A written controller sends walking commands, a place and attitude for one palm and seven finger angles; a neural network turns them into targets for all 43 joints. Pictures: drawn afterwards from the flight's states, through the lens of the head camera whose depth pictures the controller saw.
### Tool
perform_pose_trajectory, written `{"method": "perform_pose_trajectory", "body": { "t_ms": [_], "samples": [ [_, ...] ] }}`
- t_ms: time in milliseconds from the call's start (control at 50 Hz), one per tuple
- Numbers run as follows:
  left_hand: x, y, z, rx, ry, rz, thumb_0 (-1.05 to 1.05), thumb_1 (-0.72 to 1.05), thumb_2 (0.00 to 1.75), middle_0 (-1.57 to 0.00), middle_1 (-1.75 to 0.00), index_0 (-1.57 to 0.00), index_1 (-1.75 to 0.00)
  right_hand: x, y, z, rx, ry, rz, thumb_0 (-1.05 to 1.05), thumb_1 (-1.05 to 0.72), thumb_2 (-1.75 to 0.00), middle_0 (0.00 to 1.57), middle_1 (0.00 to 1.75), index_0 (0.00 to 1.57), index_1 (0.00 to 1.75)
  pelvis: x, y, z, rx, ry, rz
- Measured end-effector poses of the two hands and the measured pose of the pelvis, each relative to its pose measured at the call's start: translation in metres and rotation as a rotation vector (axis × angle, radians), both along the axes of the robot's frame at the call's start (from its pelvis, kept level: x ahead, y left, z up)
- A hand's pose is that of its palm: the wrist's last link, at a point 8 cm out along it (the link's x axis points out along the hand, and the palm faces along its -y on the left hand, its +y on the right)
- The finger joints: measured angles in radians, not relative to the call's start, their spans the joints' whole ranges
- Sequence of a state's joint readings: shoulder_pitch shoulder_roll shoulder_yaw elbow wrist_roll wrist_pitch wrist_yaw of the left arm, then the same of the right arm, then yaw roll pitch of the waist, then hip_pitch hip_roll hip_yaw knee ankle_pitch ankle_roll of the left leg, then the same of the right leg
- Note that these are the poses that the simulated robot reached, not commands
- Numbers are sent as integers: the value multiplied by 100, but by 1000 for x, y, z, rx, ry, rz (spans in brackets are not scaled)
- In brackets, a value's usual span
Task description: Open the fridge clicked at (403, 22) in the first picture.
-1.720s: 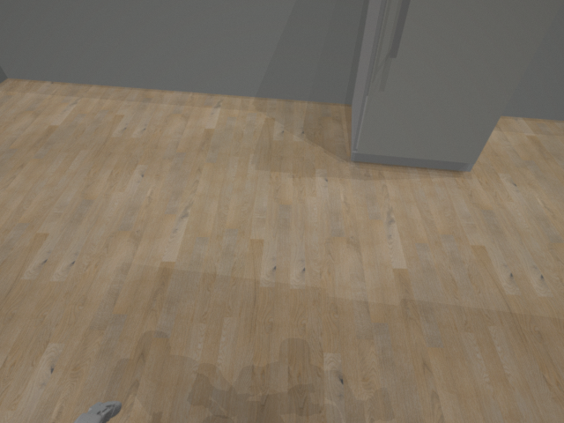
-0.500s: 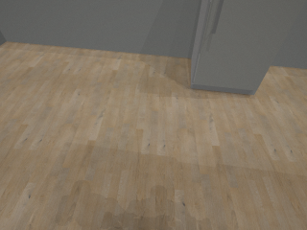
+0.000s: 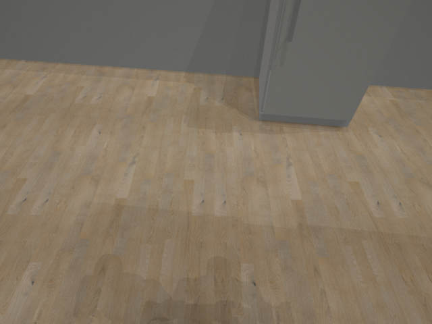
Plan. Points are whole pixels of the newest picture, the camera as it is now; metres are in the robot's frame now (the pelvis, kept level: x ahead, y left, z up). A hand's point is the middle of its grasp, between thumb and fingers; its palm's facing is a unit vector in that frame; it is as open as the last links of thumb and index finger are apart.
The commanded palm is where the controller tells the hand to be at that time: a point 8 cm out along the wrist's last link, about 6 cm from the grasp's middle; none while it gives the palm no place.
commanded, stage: walk to a spot facing it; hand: left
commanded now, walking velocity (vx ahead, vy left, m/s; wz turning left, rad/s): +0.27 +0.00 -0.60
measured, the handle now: out of the picture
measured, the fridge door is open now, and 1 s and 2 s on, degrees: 0 0 0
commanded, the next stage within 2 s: none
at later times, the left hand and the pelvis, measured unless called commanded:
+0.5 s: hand out of the picture +0.10 +0.13 -0.16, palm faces -0.21 -0.96 -0.18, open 7.3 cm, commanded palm none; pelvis +0.11 -0.05 +0.00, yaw -16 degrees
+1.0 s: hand (195, 187) +0.51 +0.10 -0.16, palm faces -0.50 -0.85 -0.19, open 7.4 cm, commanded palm none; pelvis +0.33 -0.03 +0.00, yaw -32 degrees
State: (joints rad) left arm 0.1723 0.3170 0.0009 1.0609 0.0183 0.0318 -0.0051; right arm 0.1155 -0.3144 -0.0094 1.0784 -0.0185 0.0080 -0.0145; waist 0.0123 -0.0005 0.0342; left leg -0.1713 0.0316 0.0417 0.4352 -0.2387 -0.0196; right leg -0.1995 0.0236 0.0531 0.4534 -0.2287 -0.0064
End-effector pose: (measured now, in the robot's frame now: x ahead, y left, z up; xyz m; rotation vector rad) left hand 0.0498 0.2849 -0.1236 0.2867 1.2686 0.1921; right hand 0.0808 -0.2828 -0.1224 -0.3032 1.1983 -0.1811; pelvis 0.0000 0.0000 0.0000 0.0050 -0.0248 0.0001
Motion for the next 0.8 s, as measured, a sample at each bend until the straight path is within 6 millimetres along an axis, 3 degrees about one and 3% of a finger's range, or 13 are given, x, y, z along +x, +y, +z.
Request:
{"method": "perform_pose_trajectory", "body": {
  "t_ms": [140,240,300,360,440,560,700,740,800],
  "samples": [
    [6,-32,-10,-64,72,-47,1,91,90,-20,-30,-20,-30,-32,8,-18,77,26,-115,1,-90,-90,20,30,20,30,18,-10,-6,16,11,-95],
    [32,-63,-18,-69,47,-98,1,91,90,-20,-30,-20,-30,-55,-7,-44,112,96,-194,1,-90,-90,21,30,20,30,37,-32,-21,13,12,-150],
    [38,-78,-19,-70,34,-80,0,91,89,-20,-30,-20,-30,-51,-15,-44,117,139,-209,1,-90,-90,20,30,20,30,49,-41,-20,-4,7,-159],
    [38,-91,-13,-86,78,-84,0,91,89,-20,-30,-20,-30,-28,-20,-30,118,101,-224,1,-90,-90,20,30,20,30,65,-46,-9,5,15,-194],
    [45,-102,-6,-109,166,-125,0,91,89,-20,-30,-20,-30,19,-26,-13,115,-12,-260,1,-90,-90,20,30,20,30,88,-48,1,15,33,-248],
    [87,-97,-8,-114,211,-157,1,91,89,-20,-30,-21,-30,91,-24,-2,109,-114,-278,1,-90,-90,20,30,20,30,134,-42,2,2,51,-302],
    [176,-70,-36,-111,211,-188,1,91,89,-20,-30,-21,-30,182,-6,-5,72,-199,-278,1,-90,-90,20,30,20,30,211,-24,-18,-18,54,-366],
    [212,-63,-44,-109,211,-221,1,91,89,-20,-30,-21,-30,193,0,-5,54,-220,-302,1,-90,-90,20,30,20,30,228,-20,-22,-12,40,-401],
    [277,-64,-41,-106,168,-307,1,91,90,-20,-30,-20,-30,186,10,2,51,-203,-383,1,-90,-90,20,30,20,30,252,-18,-14,-16,25,-454]
  ]
}}
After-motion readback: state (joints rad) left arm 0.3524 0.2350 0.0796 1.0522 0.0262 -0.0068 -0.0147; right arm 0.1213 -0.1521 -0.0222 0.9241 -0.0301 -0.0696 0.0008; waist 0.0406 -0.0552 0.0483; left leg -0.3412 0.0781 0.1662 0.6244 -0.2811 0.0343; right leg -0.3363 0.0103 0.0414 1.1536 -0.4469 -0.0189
